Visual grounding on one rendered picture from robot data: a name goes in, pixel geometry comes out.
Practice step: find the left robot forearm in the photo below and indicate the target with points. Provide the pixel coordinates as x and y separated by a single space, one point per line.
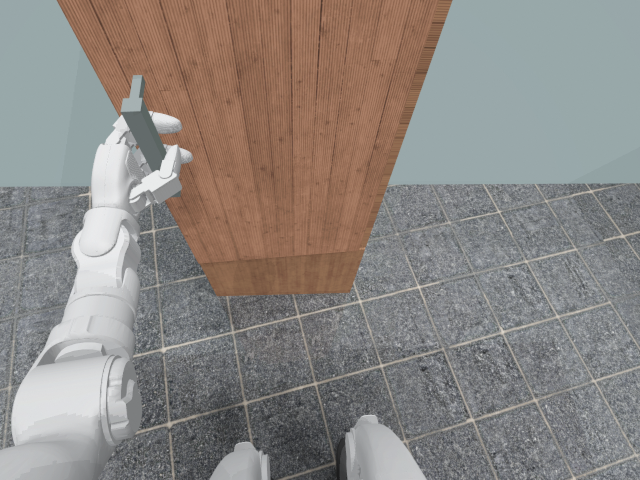
101 310

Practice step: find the handle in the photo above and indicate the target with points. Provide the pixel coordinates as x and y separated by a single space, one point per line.
142 127

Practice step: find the cupboard door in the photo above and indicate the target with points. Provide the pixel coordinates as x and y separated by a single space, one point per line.
290 109

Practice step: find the left robot hand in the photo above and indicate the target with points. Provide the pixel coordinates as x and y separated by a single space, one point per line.
116 170

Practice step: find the left robot upper arm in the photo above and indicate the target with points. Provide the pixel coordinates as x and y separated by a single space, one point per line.
70 417

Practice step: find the right robot shin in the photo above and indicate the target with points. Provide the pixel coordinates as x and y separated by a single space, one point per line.
366 419

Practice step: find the robot right thigh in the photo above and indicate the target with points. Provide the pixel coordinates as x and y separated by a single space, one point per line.
374 452

